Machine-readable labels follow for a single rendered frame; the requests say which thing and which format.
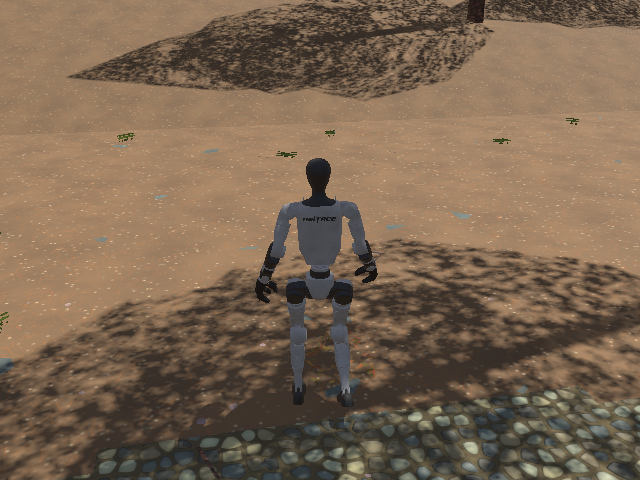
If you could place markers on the left robot foot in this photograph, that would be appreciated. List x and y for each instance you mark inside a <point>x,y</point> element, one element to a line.
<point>298,397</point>

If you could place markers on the right robot forearm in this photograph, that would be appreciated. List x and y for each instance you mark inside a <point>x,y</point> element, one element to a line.
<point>367,259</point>

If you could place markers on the robot left upper arm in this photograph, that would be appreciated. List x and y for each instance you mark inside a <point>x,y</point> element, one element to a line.
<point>287,212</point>

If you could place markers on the robot torso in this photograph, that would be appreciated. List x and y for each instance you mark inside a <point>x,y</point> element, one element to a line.
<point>319,236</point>

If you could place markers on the robot right hand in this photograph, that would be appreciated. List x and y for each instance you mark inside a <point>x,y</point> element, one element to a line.
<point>371,277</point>

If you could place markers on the robot right upper arm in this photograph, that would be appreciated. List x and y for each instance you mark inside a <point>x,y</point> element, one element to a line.
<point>350,211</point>

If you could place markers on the robot left hand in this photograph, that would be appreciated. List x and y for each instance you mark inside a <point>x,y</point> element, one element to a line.
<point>260,287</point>

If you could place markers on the left robot forearm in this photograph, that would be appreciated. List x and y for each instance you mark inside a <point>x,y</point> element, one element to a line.
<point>268,267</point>

